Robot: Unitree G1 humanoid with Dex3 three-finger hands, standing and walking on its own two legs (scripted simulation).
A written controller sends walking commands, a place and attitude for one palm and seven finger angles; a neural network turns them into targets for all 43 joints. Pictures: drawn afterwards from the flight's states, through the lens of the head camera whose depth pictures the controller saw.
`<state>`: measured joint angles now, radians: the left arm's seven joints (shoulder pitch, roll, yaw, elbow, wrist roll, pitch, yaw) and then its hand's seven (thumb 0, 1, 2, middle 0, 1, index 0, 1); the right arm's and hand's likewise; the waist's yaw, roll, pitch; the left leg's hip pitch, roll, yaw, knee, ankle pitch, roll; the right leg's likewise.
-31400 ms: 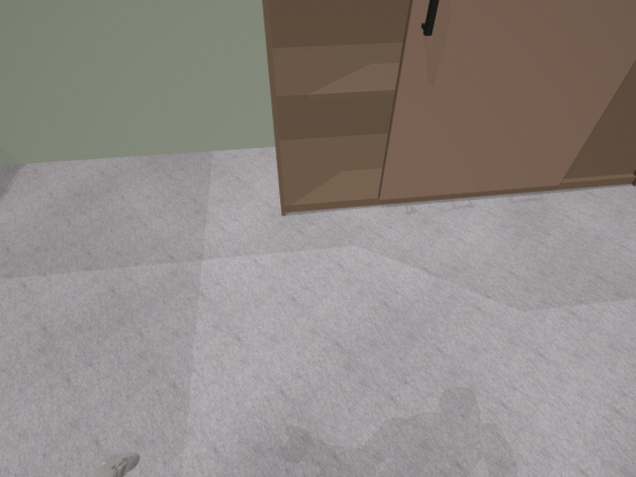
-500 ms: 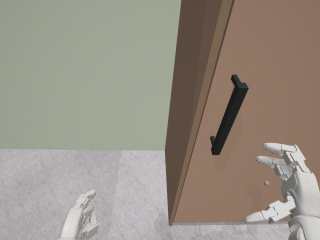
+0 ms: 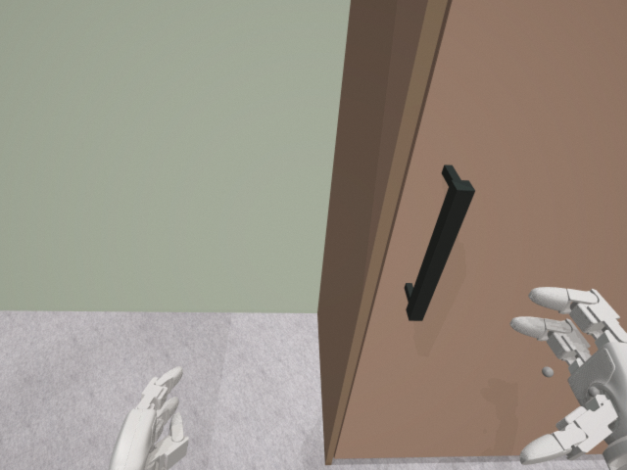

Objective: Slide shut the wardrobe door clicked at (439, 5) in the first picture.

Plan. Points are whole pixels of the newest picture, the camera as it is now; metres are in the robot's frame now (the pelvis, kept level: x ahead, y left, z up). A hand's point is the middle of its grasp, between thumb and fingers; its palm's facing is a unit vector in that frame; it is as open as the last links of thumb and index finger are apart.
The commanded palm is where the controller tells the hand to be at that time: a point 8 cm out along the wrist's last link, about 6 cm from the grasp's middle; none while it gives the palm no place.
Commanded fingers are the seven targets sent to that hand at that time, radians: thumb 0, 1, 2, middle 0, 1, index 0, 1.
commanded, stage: draw the hand back to the body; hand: right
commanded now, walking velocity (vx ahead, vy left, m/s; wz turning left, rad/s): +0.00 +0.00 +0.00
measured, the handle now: (430, 249) +0.37 -0.15 +0.14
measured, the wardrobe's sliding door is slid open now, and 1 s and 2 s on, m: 0.00 0.00 0.00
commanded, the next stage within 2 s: step back with the hand held close in 1.24 s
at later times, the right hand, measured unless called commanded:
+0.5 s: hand (574, 377) +0.18 -0.25 +0.15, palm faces +0.40 +0.84 -0.36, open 12.4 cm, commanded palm +0.14 -0.28 +0.17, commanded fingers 0.00 -0.28 -0.60 0.22 0.66 0.22 0.66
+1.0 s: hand (601, 351) +0.19 -0.27 +0.17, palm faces +0.47 +0.80 -0.37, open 7.8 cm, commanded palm +0.15 -0.29 +0.19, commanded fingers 0.00 -0.90 -0.90 0.20 0.30 0.20 0.30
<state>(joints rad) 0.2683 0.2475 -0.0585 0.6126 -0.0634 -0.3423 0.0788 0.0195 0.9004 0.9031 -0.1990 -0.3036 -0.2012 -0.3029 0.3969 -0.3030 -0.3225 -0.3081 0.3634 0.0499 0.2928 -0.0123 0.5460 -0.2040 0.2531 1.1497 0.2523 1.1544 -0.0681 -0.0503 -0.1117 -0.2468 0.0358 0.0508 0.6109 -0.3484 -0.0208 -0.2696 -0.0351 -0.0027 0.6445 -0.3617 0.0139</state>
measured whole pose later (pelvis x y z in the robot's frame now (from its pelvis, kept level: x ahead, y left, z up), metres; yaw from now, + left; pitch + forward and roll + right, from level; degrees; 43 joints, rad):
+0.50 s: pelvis +0.00 +0.00 +0.01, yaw +0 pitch -3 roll +0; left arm 0.25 0.22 -0.03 0.65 0.00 -0.21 0.07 0.02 0.90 0.90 -0.20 -0.30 -0.20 -0.30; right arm 0.49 -0.31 -0.26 -0.39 0.07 -0.08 -0.10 -0.01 0.06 -0.44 0.24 0.86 0.24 0.87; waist -0.09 -0.06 -0.02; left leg -0.18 0.04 0.04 0.54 -0.31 -0.02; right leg -0.20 -0.03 -0.01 0.56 -0.32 0.01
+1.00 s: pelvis +0.01 +0.00 +0.01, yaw +1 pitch -4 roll +0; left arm 0.21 0.22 0.00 0.64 0.00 -0.16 0.06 0.02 0.90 0.90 -0.20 -0.30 -0.20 -0.30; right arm 0.45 -0.34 -0.34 -0.38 0.06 -0.11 -0.11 0.01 -0.79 -0.85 0.21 0.36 0.21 0.37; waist -0.09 -0.05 -0.01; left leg -0.12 0.04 0.03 0.47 -0.29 -0.02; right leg -0.12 -0.03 -0.03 0.49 -0.30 0.01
